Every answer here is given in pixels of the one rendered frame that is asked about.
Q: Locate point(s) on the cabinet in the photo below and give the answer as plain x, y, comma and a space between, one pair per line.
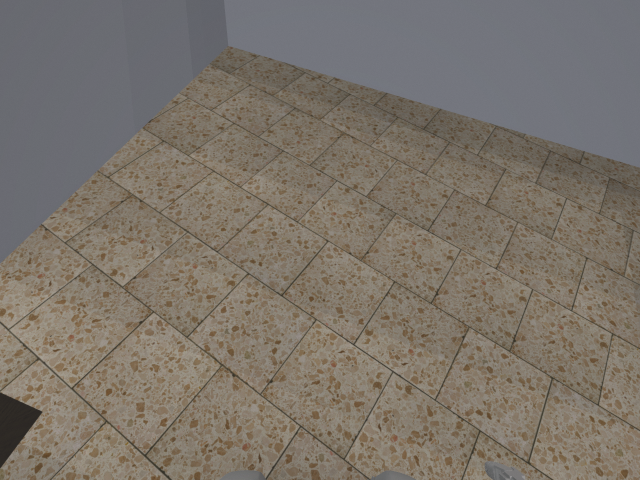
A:
16, 418

